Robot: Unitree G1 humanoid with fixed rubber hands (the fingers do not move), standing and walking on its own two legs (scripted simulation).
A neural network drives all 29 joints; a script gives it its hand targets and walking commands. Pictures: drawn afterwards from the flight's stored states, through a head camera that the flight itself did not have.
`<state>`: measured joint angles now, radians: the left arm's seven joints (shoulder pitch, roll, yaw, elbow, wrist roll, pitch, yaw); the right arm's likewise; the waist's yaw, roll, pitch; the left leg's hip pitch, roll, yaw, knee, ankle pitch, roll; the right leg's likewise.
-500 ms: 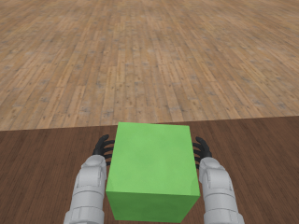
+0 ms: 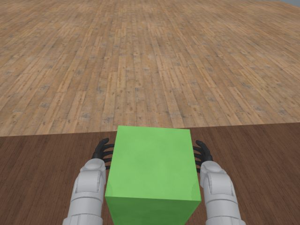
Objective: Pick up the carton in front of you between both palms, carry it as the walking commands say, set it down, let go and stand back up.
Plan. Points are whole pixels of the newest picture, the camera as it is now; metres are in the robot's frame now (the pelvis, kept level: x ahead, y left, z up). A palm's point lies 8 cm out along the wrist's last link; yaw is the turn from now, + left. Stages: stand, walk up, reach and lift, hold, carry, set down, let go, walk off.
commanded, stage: reach and lift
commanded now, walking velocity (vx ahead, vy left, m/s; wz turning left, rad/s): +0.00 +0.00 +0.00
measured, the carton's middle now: (150, 179) +0.28 +0.00 -0.04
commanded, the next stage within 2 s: hold in 0.20 s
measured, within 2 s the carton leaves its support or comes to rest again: neither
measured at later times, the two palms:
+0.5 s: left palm (95, 163) +0.28 +0.15 +0.05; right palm (208, 165) +0.28 -0.15 +0.05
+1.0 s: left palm (96, 137) +0.35 +0.16 +0.07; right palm (199, 136) +0.36 -0.14 +0.07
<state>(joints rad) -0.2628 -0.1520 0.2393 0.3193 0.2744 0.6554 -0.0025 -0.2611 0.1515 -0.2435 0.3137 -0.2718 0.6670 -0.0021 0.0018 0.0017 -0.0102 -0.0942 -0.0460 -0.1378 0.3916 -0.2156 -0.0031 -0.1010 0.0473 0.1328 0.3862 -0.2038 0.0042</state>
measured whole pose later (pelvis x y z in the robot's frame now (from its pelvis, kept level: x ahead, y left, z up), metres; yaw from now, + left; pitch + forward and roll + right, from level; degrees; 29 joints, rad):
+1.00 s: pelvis +0.08 +0.01 -0.02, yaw +0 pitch +5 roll +1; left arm -0.19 -0.10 0.12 -0.15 0.12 1.08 0.10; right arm -0.24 0.11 -0.11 -0.09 -0.11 1.08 -0.08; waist 0.00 -0.02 -0.19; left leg -0.24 0.02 0.06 0.56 -0.39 -0.01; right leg -0.32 -0.06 -0.03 0.70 -0.42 0.02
